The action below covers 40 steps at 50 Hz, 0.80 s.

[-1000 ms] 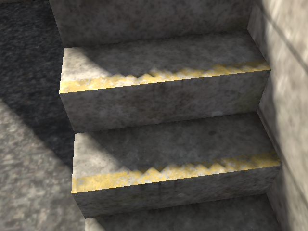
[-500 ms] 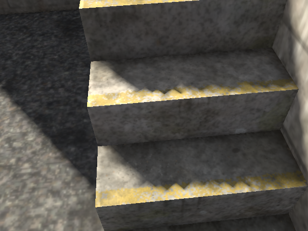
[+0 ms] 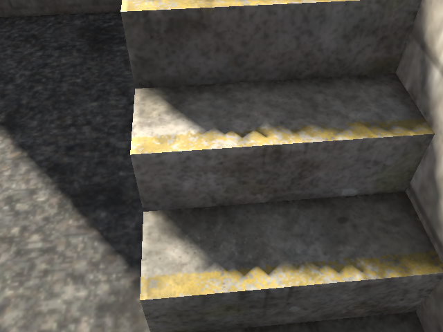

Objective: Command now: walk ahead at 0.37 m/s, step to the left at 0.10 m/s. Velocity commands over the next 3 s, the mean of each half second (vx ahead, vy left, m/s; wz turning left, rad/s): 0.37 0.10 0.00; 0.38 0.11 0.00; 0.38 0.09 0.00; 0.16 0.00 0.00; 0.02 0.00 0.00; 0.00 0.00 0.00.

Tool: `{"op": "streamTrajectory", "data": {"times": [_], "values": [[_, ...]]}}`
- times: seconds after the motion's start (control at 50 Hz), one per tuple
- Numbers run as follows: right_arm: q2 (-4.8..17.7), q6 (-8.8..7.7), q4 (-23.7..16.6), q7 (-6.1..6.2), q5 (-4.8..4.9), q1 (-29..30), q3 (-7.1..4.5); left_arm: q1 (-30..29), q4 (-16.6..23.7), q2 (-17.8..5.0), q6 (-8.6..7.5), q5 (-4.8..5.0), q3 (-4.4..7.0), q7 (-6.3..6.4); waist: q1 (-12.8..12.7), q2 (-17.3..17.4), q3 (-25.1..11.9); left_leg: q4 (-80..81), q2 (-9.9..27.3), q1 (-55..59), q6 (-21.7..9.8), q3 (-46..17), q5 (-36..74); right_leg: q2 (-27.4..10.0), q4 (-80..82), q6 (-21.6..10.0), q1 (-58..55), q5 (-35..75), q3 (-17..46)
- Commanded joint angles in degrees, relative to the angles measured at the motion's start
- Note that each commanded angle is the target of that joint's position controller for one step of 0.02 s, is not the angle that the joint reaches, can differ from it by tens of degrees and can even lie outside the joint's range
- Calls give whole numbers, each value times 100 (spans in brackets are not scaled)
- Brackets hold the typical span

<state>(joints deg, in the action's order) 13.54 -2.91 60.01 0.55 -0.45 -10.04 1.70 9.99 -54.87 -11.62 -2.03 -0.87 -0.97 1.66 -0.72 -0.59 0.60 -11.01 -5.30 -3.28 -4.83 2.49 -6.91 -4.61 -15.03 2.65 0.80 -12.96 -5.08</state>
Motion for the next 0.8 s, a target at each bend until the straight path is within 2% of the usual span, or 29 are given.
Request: {"op": "streamTrajectory", "data": {"times": [0.02, 0.72, 0.76, 0.8], "values": [[639, -54, -192, 11, 3, 12, -106, -69, 247, -536, -57, 4, 99, 15, 13, -36, -74, 14, 1146, 342, 31, -915, 1496, -563, 217, -161, 439, 569, 447], [698, -60, -135, 17, 11, -9, -103, 135, 99, -514, -42, 12, 82, 24, 27, -60, -59, -68, 1089, 360, -19, -1021, 1648, -568, 91, -111, 465, 532, 369], [747, -49, -145, 11, 43, 19, -124, 135, 119, -572, -42, -9, 109, 42, 12, 2, -39, -74, 1059, 278, -39, -963, 1600, -608, 113, -135, 402, 648, 402], [712, -49, -151, 2, 36, 9, -121, 129, 118, -576, -41, -4, 121, 49, 27, -68, -53, -46, 1060, 264, -44, -976, 1608, -613, 92, -144, 366, 726, 394]]}}
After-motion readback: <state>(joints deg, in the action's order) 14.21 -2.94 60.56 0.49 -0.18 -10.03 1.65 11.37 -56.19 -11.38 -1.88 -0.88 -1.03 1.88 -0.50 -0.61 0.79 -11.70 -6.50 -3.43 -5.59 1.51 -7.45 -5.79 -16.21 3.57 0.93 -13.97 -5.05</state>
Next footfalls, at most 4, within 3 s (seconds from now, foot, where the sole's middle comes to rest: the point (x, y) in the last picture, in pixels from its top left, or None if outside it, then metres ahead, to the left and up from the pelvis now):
none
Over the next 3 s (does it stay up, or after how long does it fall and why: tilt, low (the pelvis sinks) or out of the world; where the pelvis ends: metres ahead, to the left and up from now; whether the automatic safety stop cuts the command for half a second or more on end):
stays up -0.04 -0.08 0.00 its command is cut before an obstacle from the start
